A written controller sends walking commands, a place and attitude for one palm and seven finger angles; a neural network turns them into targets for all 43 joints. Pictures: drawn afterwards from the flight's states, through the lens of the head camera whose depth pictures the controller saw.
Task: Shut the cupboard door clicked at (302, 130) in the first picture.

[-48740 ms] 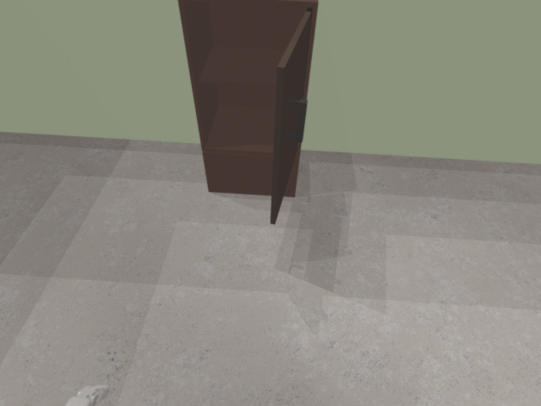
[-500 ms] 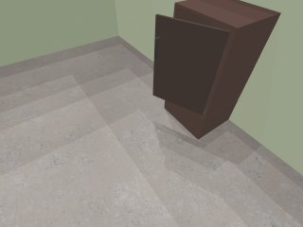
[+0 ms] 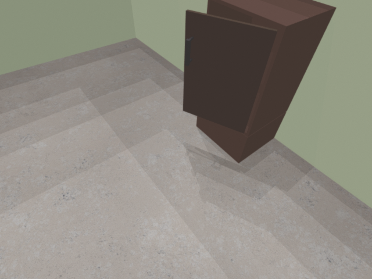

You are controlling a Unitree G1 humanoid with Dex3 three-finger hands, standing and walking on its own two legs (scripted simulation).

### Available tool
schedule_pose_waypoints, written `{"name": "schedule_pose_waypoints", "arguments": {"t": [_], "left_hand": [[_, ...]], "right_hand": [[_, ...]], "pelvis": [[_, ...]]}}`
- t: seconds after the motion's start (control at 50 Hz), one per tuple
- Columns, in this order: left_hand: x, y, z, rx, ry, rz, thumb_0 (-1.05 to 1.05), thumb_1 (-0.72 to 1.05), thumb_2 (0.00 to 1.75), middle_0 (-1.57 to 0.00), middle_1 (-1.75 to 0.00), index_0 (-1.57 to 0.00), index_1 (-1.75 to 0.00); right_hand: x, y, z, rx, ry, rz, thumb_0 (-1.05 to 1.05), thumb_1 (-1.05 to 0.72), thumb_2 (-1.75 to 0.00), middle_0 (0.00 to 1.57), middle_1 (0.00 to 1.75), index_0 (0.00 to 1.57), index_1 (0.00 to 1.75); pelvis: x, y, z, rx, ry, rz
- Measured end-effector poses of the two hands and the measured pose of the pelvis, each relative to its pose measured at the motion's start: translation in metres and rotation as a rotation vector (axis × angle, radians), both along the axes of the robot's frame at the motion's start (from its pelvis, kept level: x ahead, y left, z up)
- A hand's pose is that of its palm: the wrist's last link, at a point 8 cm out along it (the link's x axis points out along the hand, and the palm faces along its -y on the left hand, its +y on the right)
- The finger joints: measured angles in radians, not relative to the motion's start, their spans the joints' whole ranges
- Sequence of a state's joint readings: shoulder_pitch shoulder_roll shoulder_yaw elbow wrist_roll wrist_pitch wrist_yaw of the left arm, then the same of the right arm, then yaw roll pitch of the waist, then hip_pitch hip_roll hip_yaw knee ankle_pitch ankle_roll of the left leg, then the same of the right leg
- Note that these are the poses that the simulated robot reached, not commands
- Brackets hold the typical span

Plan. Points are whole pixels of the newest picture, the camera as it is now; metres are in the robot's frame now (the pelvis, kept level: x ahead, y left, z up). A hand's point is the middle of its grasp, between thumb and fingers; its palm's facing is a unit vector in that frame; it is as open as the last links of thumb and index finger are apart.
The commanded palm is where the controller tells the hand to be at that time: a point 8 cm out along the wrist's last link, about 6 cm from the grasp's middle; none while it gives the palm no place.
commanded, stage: look to check the result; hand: left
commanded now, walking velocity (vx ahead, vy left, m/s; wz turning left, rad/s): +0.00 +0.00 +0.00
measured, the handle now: (189, 51) +1.12 +0.03 -0.06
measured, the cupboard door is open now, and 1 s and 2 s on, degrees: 24 24 24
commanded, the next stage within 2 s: walk to a spot facing it in 0.38 s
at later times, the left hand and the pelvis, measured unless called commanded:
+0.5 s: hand out of the picture -0.03 +0.17 -0.18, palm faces +0.02 -0.99 -0.15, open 7.3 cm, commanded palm none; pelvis -0.01 +0.02 +0.00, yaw -1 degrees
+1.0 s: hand out of the picture +0.13 +0.17 -0.16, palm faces +0.26 -0.93 -0.25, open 7.3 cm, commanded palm none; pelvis +0.08 -0.04 -0.01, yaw +14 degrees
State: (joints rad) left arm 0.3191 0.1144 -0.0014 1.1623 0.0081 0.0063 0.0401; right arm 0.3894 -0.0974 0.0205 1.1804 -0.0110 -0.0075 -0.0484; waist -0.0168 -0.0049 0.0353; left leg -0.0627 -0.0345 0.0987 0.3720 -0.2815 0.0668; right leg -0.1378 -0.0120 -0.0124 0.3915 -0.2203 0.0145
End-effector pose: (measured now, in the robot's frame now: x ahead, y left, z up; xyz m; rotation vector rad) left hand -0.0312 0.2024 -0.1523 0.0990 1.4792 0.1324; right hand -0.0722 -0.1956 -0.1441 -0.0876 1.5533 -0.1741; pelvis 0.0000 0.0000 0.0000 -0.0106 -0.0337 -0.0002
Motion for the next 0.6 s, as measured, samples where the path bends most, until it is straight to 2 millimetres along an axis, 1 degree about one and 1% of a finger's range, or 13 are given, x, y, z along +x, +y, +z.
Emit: {"name": "schedule_pose_waypoints", "arguments": {"t": [0.1,0.28,0.44,0.6], "left_hand": [[-0.003,0.002,-0.002,-0.008,0.001,-0.002,0.01,0.91,0.90,-0.20,-0.29,-0.20,-0.30],[-0.004,0.008,-0.004,-0.011,-0.002,-0.005,0.01,0.91,0.90,-0.20,-0.29,-0.20,-0.30],[-0.005,0.014,-0.003,0.001,0.004,-0.011,0.01,0.91,0.90,-0.20,-0.29,-0.20,-0.30],[-0.004,0.016,-0.003,0.011,0.002,-0.007,0.01,0.91,0.90,-0.20,-0.29,-0.20,-0.30]], "right_hand": [[-0.001,0.007,0.000,-0.002,-0.010,-0.008,0.00,-0.91,-0.89,0.20,0.30,0.20,0.29],[0.012,0.013,-0.002,-0.010,-0.063,-0.005,0.00,-0.91,-0.89,0.20,0.30,0.20,0.29],[0.020,0.015,-0.005,-0.010,-0.087,-0.005,0.00,-0.91,-0.89,0.20,0.30,0.20,0.29],[0.018,0.011,-0.006,-0.007,-0.074,-0.002,0.00,-0.91,-0.89,0.20,0.30,0.20,0.29]], "pelvis": [[-0.003,0.005,-0.001,0.000,0.000,-0.004],[-0.005,0.014,-0.002,0.004,-0.001,-0.011],[-0.005,0.017,-0.003,0.006,0.001,-0.018],[-0.004,0.015,-0.004,0.009,0.002,-0.005]]}}
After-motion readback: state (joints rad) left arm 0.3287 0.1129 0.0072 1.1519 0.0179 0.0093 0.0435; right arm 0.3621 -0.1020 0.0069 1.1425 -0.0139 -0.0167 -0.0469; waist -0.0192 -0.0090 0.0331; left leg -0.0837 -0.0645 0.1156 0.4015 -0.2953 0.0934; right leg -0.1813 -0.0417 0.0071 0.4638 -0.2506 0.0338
